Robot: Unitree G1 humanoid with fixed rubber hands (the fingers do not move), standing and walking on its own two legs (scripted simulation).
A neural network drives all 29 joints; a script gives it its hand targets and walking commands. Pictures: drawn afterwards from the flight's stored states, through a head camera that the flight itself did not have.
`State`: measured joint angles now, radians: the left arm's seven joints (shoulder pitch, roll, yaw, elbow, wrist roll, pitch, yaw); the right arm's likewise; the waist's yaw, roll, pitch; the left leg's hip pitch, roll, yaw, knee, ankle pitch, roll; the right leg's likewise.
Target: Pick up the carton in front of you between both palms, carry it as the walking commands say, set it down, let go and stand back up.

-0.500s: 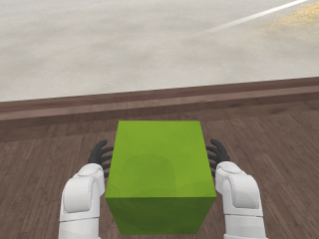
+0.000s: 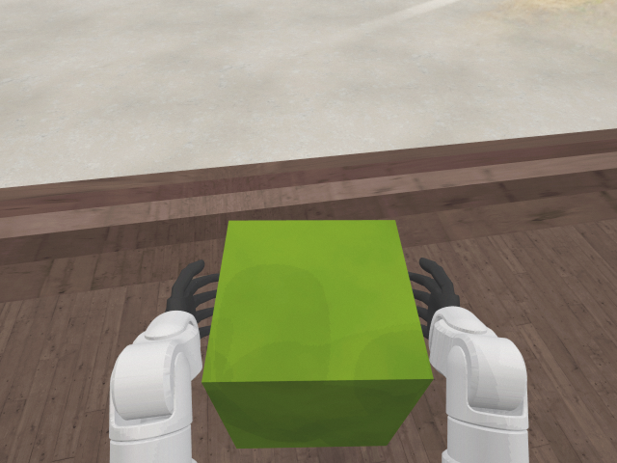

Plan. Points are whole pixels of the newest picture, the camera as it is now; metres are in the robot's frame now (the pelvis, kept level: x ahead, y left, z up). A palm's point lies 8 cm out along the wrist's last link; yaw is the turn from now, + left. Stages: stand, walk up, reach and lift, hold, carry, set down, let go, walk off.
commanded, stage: carry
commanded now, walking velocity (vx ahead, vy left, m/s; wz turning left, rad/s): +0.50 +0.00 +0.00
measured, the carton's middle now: (312, 339) +0.28 -0.01 +0.02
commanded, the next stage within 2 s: none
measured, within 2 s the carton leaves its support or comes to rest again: neither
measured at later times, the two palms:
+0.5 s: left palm (209, 154) +0.59 +0.14 +0.10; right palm (382, 150) +0.59 -0.16 +0.10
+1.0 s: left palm (223, 51) +0.99 +0.15 +0.12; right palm (348, 51) +0.99 -0.15 +0.12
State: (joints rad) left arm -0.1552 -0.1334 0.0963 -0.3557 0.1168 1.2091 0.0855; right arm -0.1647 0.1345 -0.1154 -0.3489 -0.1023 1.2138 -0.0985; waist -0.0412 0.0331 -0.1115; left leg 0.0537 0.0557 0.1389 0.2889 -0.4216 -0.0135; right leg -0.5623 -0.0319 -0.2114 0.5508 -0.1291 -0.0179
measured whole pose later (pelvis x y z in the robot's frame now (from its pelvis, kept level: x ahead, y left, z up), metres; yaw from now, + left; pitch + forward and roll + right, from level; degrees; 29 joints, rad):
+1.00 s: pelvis +0.66 +0.00 +0.00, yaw +1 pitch +4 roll +0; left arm -0.47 -0.05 0.17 -0.15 0.08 1.20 0.11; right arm -0.50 0.05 -0.15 -0.10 -0.07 1.18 -0.12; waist -0.04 0.00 -0.05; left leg -0.06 0.02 0.19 0.44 -0.45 0.02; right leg -0.64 -0.05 -0.13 0.64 -0.08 -0.07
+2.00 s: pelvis +1.28 +0.08 -0.14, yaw +0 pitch +5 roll -2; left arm -0.55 -0.06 0.22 0.02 0.09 1.14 0.14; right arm -0.57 0.05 -0.22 0.09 -0.04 1.10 -0.14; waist -0.07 0.01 0.08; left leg -0.35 -0.12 0.10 0.79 -0.53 0.19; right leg -0.78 -0.02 0.00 1.05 -0.07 -0.04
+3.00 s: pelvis +2.02 +0.13 -0.45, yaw +2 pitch +3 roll +2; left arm -0.50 -0.07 0.20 -0.05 0.09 1.11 0.11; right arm -0.56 -0.01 -0.15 0.07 0.04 1.07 -0.15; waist -0.07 -0.04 -0.03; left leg -0.28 -0.06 0.09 1.28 -0.66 0.06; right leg -0.50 0.02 -0.08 0.53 0.17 -0.09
